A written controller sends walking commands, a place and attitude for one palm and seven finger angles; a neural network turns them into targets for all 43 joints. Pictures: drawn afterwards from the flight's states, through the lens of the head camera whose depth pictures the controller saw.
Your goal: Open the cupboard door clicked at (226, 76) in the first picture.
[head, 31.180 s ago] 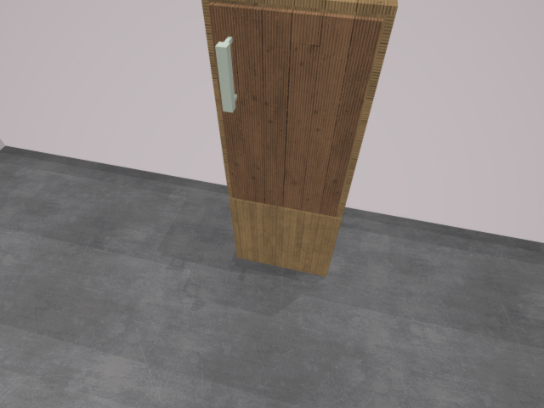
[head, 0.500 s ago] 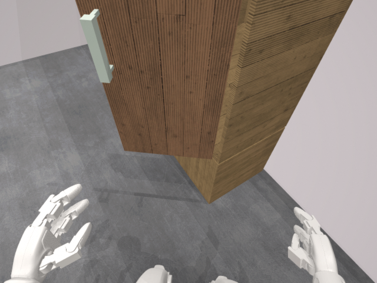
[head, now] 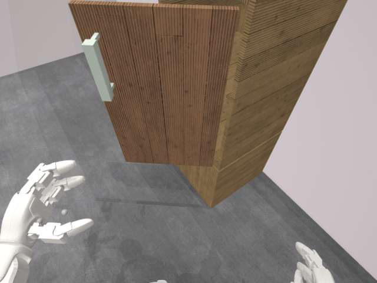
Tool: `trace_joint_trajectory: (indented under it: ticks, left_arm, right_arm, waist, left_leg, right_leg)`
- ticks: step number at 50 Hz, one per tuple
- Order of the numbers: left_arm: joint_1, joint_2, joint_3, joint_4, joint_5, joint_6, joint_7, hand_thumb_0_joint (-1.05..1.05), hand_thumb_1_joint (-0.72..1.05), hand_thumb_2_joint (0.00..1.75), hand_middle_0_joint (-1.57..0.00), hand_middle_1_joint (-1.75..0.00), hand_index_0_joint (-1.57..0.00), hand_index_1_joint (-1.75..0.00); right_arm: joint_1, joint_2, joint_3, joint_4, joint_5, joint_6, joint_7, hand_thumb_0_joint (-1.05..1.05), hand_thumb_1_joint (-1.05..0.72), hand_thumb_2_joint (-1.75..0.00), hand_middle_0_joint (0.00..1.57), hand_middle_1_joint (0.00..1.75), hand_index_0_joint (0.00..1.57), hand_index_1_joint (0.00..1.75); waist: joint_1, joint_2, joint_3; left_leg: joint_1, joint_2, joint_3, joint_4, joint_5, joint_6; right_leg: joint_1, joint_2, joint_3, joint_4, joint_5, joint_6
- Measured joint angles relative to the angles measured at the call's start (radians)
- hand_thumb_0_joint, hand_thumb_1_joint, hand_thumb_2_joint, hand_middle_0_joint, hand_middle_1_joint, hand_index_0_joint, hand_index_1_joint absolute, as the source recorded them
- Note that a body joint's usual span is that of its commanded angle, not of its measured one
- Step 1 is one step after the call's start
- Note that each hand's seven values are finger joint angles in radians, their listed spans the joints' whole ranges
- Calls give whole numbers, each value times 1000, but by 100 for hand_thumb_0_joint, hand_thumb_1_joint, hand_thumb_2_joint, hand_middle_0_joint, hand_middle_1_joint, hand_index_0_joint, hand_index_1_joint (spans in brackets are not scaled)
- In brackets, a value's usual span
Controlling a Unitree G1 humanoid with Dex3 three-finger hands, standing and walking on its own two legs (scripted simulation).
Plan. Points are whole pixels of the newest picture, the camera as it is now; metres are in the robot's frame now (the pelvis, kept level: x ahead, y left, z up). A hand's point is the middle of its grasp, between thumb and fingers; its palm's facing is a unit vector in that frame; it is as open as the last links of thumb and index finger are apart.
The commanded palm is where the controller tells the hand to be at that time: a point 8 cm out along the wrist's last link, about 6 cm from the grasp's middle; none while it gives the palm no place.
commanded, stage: raise the hand with hooked fingers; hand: left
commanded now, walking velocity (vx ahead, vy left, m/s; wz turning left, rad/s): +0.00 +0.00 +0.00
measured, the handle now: (102, 68) +0.56 +0.25 +0.15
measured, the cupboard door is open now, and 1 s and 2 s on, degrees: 51 51 51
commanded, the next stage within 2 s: move the hooked fingers beside the handle in 1.16 s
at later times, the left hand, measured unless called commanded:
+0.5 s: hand (22, 168) +0.27 +0.31 +0.14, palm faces +0.06 -1.00 -0.05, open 13.9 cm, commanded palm +0.24 +0.35 +0.15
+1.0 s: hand (33, 149) +0.30 +0.29 +0.16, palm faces +0.05 -1.00 -0.03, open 14.0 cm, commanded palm +0.27 +0.33 +0.17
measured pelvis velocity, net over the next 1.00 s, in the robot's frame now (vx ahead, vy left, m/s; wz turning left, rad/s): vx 0.01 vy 0.01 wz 0.01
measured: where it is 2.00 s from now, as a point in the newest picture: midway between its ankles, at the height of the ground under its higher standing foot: outside the picture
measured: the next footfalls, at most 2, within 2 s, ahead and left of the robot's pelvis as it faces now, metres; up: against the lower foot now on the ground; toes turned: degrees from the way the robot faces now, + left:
none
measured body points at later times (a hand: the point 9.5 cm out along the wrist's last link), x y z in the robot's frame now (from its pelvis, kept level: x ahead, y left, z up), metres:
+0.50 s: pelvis +0.00 +0.03 +0.02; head +0.01 +0.04 +0.47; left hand +0.26 +0.36 +0.15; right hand +0.19 -0.19 -0.04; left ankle +0.02 +0.09 -0.70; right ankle +0.00 -0.09 -0.70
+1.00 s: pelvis +0.01 +0.01 +0.03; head +0.02 +0.00 +0.48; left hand +0.29 +0.34 +0.17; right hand +0.18 -0.23 -0.05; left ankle +0.02 +0.09 -0.70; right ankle +0.00 -0.09 -0.70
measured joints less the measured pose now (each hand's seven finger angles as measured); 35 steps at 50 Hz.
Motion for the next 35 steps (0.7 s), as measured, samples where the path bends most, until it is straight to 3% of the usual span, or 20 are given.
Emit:
trace_joint_trajectory:
  ticks: [9,19,35]
  left_arm:
    - [-87,30,-5,-20,25,79,35,0,-21,42,-28,-102,-28,-101]
    - [-222,74,17,31,46,213,17,-1,-42,33,-29,-115,-29,-115]
    - [-407,152,82,146,59,312,-30,-1,-50,30,-30,-120,-30,-120]
  right_arm:
    - [-38,17,23,-13,3,-10,-9,2,-91,-90,20,30,21,30]
    - [-61,40,65,-22,5,11,-16,2,-91,-90,20,30,21,30]
    - [-38,18,69,7,15,37,-35,2,-91,-90,21,30,21,30]
  waist:
    - [11,-5,18]
    - [32,2,33]
    - [26,2,59]
  left_leg:
    - [86,-18,-3,-59,22,21]
    - [175,-35,-4,-144,60,35]
    - [264,-42,-7,-255,108,32]
  right_leg:
    - [97,-14,0,-75,29,21]
    - [190,-28,2,-165,68,37]
    - [276,-31,4,-268,112,35]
